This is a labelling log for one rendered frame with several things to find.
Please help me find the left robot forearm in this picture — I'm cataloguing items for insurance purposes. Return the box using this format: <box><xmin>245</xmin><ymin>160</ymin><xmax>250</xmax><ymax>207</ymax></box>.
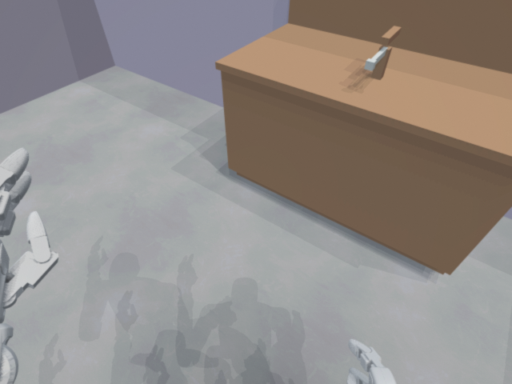
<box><xmin>0</xmin><ymin>323</ymin><xmax>18</xmax><ymax>384</ymax></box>

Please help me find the robot left hand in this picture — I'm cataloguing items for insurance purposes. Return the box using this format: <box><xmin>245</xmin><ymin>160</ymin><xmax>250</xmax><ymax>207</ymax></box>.
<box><xmin>0</xmin><ymin>148</ymin><xmax>58</xmax><ymax>323</ymax></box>

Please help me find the counter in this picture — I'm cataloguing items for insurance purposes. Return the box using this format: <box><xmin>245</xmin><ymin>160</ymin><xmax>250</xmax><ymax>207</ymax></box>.
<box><xmin>215</xmin><ymin>0</ymin><xmax>512</xmax><ymax>275</ymax></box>

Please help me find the tap lever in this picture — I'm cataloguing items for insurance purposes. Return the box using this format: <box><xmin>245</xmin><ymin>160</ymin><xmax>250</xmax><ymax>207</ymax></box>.
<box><xmin>364</xmin><ymin>47</ymin><xmax>388</xmax><ymax>71</ymax></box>

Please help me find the robot right hand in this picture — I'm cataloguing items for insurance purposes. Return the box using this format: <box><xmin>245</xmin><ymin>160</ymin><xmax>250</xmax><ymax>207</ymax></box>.
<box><xmin>346</xmin><ymin>339</ymin><xmax>397</xmax><ymax>384</ymax></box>

